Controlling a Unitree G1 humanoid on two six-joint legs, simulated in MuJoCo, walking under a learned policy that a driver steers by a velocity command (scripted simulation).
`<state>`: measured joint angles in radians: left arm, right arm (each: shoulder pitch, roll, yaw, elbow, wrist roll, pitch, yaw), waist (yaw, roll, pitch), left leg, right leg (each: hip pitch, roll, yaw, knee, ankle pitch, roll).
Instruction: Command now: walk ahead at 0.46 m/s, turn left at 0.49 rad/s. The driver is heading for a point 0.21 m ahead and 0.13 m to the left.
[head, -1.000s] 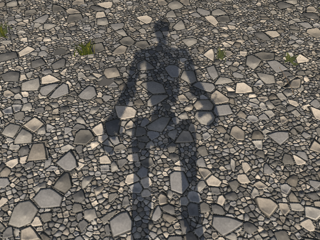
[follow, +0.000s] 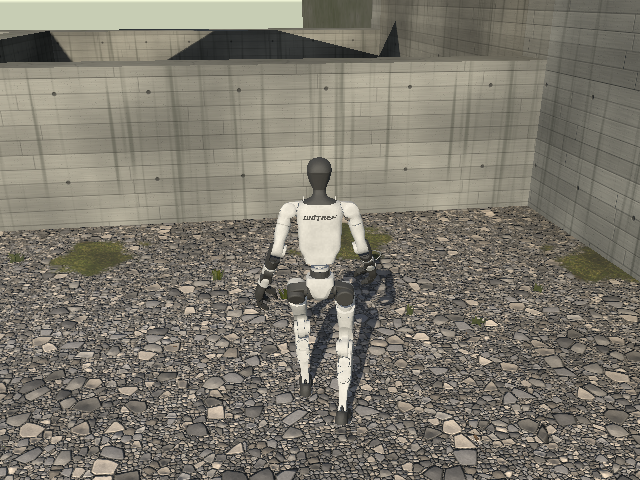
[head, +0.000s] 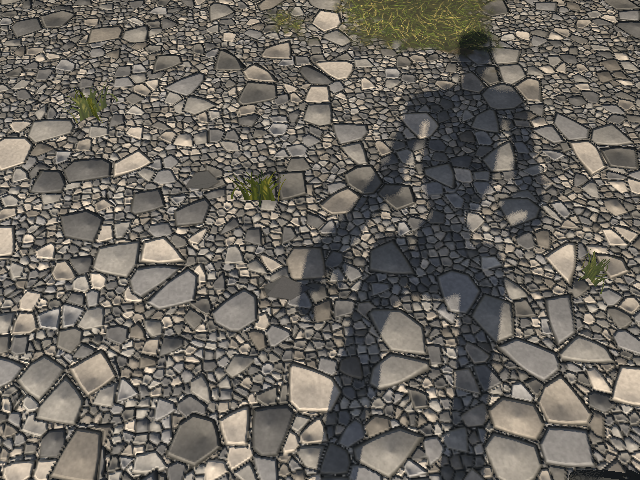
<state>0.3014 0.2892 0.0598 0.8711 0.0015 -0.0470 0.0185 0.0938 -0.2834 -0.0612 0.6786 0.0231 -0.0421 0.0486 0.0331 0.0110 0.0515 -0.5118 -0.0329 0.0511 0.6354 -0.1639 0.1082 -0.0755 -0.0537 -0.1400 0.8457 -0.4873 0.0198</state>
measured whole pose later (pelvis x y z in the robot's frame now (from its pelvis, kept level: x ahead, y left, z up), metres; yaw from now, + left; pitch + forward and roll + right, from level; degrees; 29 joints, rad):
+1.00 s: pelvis +0.24 -0.02 +0.02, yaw +6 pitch -1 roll +0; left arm 0.07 0.24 0.04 0.98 0.00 0.01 0.02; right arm 0.26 -0.22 -0.03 1.00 -0.01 0.00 -0.03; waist -0.01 0.00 0.03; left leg -0.10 0.00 -0.03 0.51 -0.39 0.00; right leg -0.31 0.01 0.00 0.53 -0.20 -0.01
